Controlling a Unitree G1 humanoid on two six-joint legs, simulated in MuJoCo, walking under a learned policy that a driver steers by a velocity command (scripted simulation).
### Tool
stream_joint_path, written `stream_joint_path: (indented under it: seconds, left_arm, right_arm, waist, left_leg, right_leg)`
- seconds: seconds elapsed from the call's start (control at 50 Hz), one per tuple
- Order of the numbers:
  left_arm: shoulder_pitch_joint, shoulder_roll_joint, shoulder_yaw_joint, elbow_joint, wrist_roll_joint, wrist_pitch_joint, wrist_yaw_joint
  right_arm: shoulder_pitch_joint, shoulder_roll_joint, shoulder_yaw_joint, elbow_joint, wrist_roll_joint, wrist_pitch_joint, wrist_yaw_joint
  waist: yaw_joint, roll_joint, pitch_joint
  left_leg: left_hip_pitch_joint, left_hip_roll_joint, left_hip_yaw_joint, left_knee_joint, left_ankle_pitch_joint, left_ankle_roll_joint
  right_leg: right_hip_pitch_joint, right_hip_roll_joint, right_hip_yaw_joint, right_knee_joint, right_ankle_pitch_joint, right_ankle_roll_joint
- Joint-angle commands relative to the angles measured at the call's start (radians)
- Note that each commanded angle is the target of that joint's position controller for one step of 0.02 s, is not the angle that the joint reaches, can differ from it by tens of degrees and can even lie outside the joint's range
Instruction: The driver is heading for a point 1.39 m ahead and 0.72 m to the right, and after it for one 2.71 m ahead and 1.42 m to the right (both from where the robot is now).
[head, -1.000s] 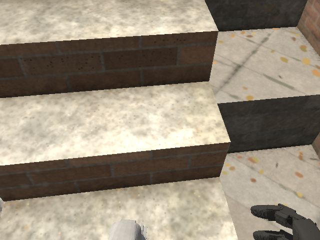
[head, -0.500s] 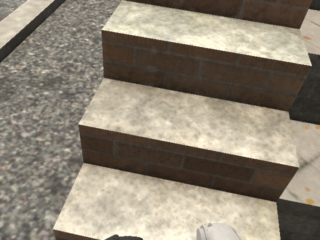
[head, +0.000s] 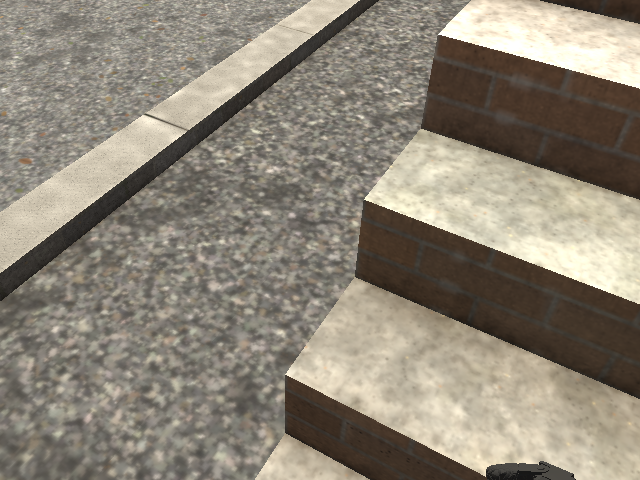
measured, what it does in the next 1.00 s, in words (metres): climbs, turning right: left foot, then right foot 0.19 m higher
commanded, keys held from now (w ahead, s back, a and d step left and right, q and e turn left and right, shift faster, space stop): w+e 0.58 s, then e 0.42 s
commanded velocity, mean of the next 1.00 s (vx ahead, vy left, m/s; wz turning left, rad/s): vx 0.39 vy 0.00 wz -0.41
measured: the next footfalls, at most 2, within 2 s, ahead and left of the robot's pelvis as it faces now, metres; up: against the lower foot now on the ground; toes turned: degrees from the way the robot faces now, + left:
left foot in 0.12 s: +0.19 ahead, +0.15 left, +0.00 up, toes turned -1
right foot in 0.58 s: +0.28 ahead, -0.16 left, +0.19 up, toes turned -16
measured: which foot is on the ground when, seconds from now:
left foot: up 0.00-0.10, down 0.12-0.62, up 0.64-1.00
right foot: down 0.00-0.12, up 0.14-0.56, down 0.58-1.00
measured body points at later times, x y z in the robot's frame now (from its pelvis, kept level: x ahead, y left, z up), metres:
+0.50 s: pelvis +0.18 -0.02 +0.05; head +0.16 +0.03 +0.49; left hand +0.44 +0.06 -0.01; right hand +0.10 -0.20 -0.09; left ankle +0.15 +0.15 -0.71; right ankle +0.24 -0.16 -0.33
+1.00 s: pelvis +0.32 -0.13 +0.23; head +0.32 -0.17 +0.68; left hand +0.55 +0.01 +0.13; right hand +0.47 -0.38 +0.17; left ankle +0.37 -0.04 -0.36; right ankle +0.24 -0.15 -0.51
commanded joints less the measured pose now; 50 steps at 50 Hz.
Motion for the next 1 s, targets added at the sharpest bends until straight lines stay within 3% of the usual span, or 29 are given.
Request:
stream_joint_path:
  seconds: [0.02, 0.04, 0.08, 0.1, 0.12, 0.14, 0.16, 0.18, 0.2, 0.26, 0.32, 0.4, 0.48, 0.5, 0.52, 0.56, 0.6, 0.62, 0.64, 0.66, 0.7, 0.74, 0.82, 0.84, 0.88, 0.92, 0.94, 0.96, 1.0]
  left_arm:
    - [-0.076, 0.216, 0.065, -0.129, -0.045, 0.018, 0.035]
    - [0.006, 0.218, 0.077, -0.094, -0.054, 0.027, 0.029]
    - [-0.077, 0.285, 0.095, -0.102, -0.032, 0.0, 0.011]
    - [-0.095, 0.253, 0.092, -0.089, -0.026, -0.004, -0.009]
    - [-0.139, 0.172, 0.078, -0.123, -0.021, -0.003, -0.017]
    - [-0.121, 0.058, 0.049, -0.161, -0.054, -0.01, -0.028]
    - [0.002, 0.04, 0.053, -0.085, -0.075, -0.025, -0.046]
    - [-0.02, 0.044, 0.053, -0.149, -0.094, -0.015, -0.052]
    - [-0.121, 0.059, 0.057, -0.167, -0.083, 0.0, -0.045]
    - [-0.22, 0.006, 0.027, -0.249, -0.087, 0.037, -0.059]
    - [-0.254, -0.049, -0.013, -0.291, -0.098, 0.061, -0.065]
    - [-0.357, -0.046, -0.039, -0.375, -0.105, 0.084, -0.061]
    - [-0.447, -0.013, -0.041, -0.411, -0.064, 0.11, -0.02]
    - [-0.311, 0.032, -0.025, -0.356, -0.064, 0.11, -0.013]
    - [-0.327, 0.06, -0.012, -0.358, -0.052, 0.105, -0.007]
    - [-0.257, 0.095, 0.015, -0.324, -0.029, 0.107, -0.017]
    - [-0.222, 0.122, 0.041, -0.305, -0.01, 0.135, -0.032]
    - [-0.203, 0.263, 0.084, -0.297, -0.021, 0.137, -0.045]
    - [-0.128, 0.319, 0.094, -0.27, -0.002, 0.14, -0.025]
    - [-0.175, 0.236, 0.059, -0.206, 0.027, 0.124, -0.014]
    - [-0.21, 0.066, 0.023, -0.128, 0.005, 0.074, -0.047]
    - [-0.322, 0.022, 0.032, -0.094, -0.019, 0.06, -0.045]
    - [-0.291, 0.096, 0.053, -0.15, -0.029, 0.072, 0.01]
    - [-0.267, 0.064, 0.039, -0.171, -0.017, 0.083, 0.032]
    - [-0.273, 0.112, 0.055, -0.218, -0.003, 0.103, 0.062]
    - [-0.294, 0.157, 0.066, -0.28, 0.019, 0.124, 0.088]
    - [-0.218, 0.204, 0.083, -0.295, 0.006, 0.147, 0.095]
    - [-0.208, 0.182, 0.076, -0.294, 0.007, 0.153, 0.107]
    - [-0.238, 0.194, 0.094, -0.334, -0.007, 0.171, 0.123]
  right_arm:
    - [-0.092, 0.004, 0.033, -0.081, 0.008, -0.035, -0.003]
    - [-0.12, -0.03, 0.014, -0.054, 0.02, -0.039, 0.002]
    - [0.114, -0.11, -0.047, 0.057, 0.03, -0.052, -0.003]
    - [0.18, -0.151, -0.066, 0.087, 0.016, -0.054, -0.003]
    - [0.32, -0.184, -0.084, 0.112, -0.013, -0.046, -0.018]
    - [0.439, -0.303, -0.099, 0.137, -0.056, -0.039, -0.056]
    - [0.492, -0.204, -0.066, 0.15, -0.105, -0.044, -0.054]
    - [0.386, -0.237, -0.081, 0.149, -0.074, -0.05, -0.066]
    - [0.29, -0.174, -0.064, 0.161, -0.046, -0.052, -0.069]
    - [0.24, 0.045, 0.004, 0.231, -0.07, -0.061, -0.072]
    - [0.316, 0.034, 0.02, 0.281, -0.09, -0.083, -0.086]
    - [0.28, -0.008, 0.035, 0.256, -0.109, -0.071, -0.082]
    - [0.237, -0.102, 0.018, 0.283, -0.082, -0.062, -0.094]
    - [0.112, -0.13, 0.016, 0.255, -0.075, -0.061, -0.088]
    - [0.198, -0.196, -0.003, 0.285, -0.032, -0.062, -0.084]
    - [0.198, -0.354, -0.042, 0.267, -0.012, -0.032, -0.097]
    - [0.165, -0.322, -0.062, 0.203, -0.018, 0.014, -0.107]
    - [0.178, -0.201, -0.047, 0.124, -0.051, 0.012, -0.108]
    - [0.027, -0.122, -0.044, 0.043, -0.055, -0.008, -0.086]
    - [0.004, -0.065, -0.049, 0.011, -0.026, -0.049, -0.028]
    - [-0.066, -0.046, -0.025, -0.043, -0.022, -0.088, 0.003]
    - [-0.036, -0.041, -0.01, -0.06, -0.052, -0.104, -0.007]
    - [-0.151, -0.014, 0.036, -0.165, -0.093, -0.125, -0.039]
    - [-0.217, 0.009, 0.053, -0.197, -0.094, -0.117, -0.041]
    - [-0.092, -0.001, 0.039, -0.121, -0.076, -0.086, -0.041]
    - [-0.028, -0.02, 0.024, -0.068, -0.059, -0.07, -0.045]
    - [-0.065, 0.01, 0.027, -0.091, -0.036, -0.056, -0.063]
    - [-0.08, -0.035, 0.011, -0.071, -0.052, -0.051, -0.054]
    - [-0.139, -0.035, 0.013, -0.12, -0.07, -0.055, -0.043]
  waist:
    - [-0.003, -0.083, 0.111]
    - [0.032, -0.077, 0.092]
    - [-0.095, -0.189, 0.054]
    - [-0.135, -0.172, 0.065]
    - [-0.186, -0.09, 0.029]
    - [-0.152, 0.165, -0.115]
    - [-0.132, 0.185, -0.248]
    - [-0.064, 0.204, -0.205]
    - [-0.051, 0.135, -0.054]
    - [-0.008, 0.101, 0.054]
    - [-0.007, 0.072, 0.082]
    - [0.038, 0.084, 0.17]
    - [0.034, 0.169, 0.148]
    - [0.112, 0.192, 0.068]
    - [0.093, 0.201, -0.01]
    - [0.163, 0.346, -0.085]
    - [0.151, 0.308, -0.047]
    - [0.079, -0.069, -0.035]
    - [0.072, -0.314, -0.08]
    - [-0.003, -0.196, 0.003]
    - [-0.069, -0.055, 0.227]
    - [-0.128, -0.029, 0.196]
    - [-0.107, 0.041, 0.133]
    - [-0.1, 0.074, 0.099]
    - [-0.09, -0.034, -0.075]
    - [-0.075, -0.007, -0.196]
    - [-0.038, -0.089, -0.173]
    - [-0.018, 0.027, -0.14]
    - [-0.024, -0.079, -0.158]
  left_leg:
    - [0.221, 0.044, 0.186, -0.59, -0.436, -0.037]
    - [0.394, -0.037, 0.341, -0.707, -0.464, -0.054]
    - [0.675, -0.043, 0.302, -0.923, -0.163, -0.04]
    - [0.753, -0.005, 0.235, -1.069, -0.073, -0.025]
    - [0.961, 0.104, 0.06, -1.067, 0.068, -0.053]
    - [1.1, 0.43, -0.55, -1.253, -0.092, 0.054]
    - [1.049, 0.462, -0.687, -1.226, 0.114, 0.08]
    - [1.013, 0.487, -0.674, -1.323, -0.489, 0.135]
    - [0.862, 0.434, -0.514, -1.319, -0.544, 0.16]
    - [0.695, 0.322, -0.184, -1.279, -0.284, 0.117]
    - [0.76, 0.372, -0.107, -1.284, -0.208, 0.094]
    - [0.623, 0.34, 0.095, -1.344, -0.267, 0.033]
    - [0.445, 0.285, 0.306, -1.552, -0.127, 0.031]
    - [0.367, 0.263, 0.454, -1.552, 0.227, -0.006]
    - [0.447, 0.259, 0.476, -1.499, 0.733, 0.035]
    - [0.763, 0.329, 0.432, -1.305, 1.557, 0.086]
    - [0.938, 0.335, 0.361, -0.91, 1.381, 0.09]
    - [0.644, 0.163, 0.283, -0.578, 0.631, 0.019]
    - [0.313, -0.063, 0.134, -0.08, -0.195, -0.072]
    - [0.244, -0.11, -0.035, 0.314, -0.17, -0.066]
    - [0.107, -0.037, -0.026, 0.44, -0.069, -0.007]
    - [0.062, -0.01, 0.008, 0.489, -0.02, 0.032]
    - [-0.079, -0.029, 0.127, 0.148, -0.13, -0.015]
    - [-0.061, -0.03, 0.161, -0.013, -0.175, -0.038]
    - [0.093, -0.071, 0.242, -0.132, -0.109, -0.072]
    - [0.075, -0.073, 0.189, -0.07, -0.052, -0.085]
    - [-0.113, -0.085, 0.165, -0.045, -0.319, -0.106]
    - [-0.134, -0.1, 0.198, 0.003, -0.215, -0.105]
    - [0.022, -0.123, 0.226, -0.345, -0.319, -0.083]
  right_leg:
    - [-0.117, -0.129, 0.227, -0.429, -0.025, -0.19]
    - [-0.152, -0.094, 0.215, -0.41, -0.056, -0.222]
    - [-0.12, -0.1, 0.202, -0.298, 0.145, -0.239]
    - [-0.097, -0.032, 0.144, -0.097, 0.294, -0.205]
    - [-0.298, 0.024, 0.171, 0.194, 0.198, -0.159]
    - [-0.566, 0.153, 0.196, 0.637, 0.078, -0.084]
    - [-0.553, 0.164, 0.459, 1.096, 0.067, -0.055]
    - [-0.756, 0.139, 0.407, 1.27, 0.142, -0.036]
    - [-0.82, 0.113, 0.296, 1.423, 0.16, -0.026]
    - [-0.895, 0.136, 0.293, 1.666, 0.076, -0.067]
    - [-1.087, 0.17, 0.311, 1.914, 0.052, -0.103]
    - [-1.19, 0.14, 0.28, 1.759, 0.188, -0.068]
    - [-0.776, 0.063, 0.086, 1.352, 0.272, -0.032]
    - [-0.397, 0.07, 0.071, 1.132, 0.242, -0.067]
    - [-0.212, 0.148, 0.022, 0.97, 0.143, -0.105]
    - [-0.139, 0.234, -0.002, 0.707, -0.067, -0.124]
    - [-0.184, 0.254, 0.173, 0.245, -0.137, -0.144]
    - [-0.036, 0.133, 0.642, 0.061, 0.26, -0.242]
    - [0.052, 0.005, 1.136, -0.459, 0.084, -0.279]
    - [-0.13, -0.079, 1.293, -0.596, 0.029, -0.275]
    - [-0.384, -0.011, 1.023, -0.42, -0.125, -0.215]
    - [-0.375, 0.073, 0.764, -0.272, -0.086, -0.178]
    - [-0.134, 0.079, 0.623, -0.284, 0.663, -0.18]
    - [-0.094, 0.095, 0.594, -0.293, 0.75, -0.156]
    - [0.048, 0.088, 0.511, -0.271, 1.174, -0.093]
    - [0.184, 0.034, 0.576, -0.24, 1.26, -0.081]
    - [0.361, 0.026, 0.642, -0.286, 1.227, -0.059]
    - [0.458, 0.045, 0.562, -0.234, 1.39, -0.003]
    - [0.471, 0.111, 0.535, -0.228, 1.543, 0.064]
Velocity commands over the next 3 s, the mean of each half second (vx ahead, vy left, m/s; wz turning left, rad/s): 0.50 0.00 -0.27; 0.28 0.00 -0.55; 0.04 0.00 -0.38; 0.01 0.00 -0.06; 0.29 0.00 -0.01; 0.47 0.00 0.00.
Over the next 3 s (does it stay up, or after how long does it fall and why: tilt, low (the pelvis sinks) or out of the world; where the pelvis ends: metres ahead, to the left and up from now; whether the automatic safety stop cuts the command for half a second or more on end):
stays up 0.48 -0.31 0.39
